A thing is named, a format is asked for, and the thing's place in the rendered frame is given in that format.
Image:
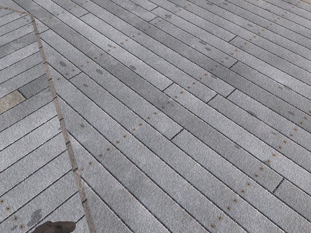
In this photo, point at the left robot hand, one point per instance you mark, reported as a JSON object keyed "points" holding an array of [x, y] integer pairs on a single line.
{"points": [[56, 227]]}

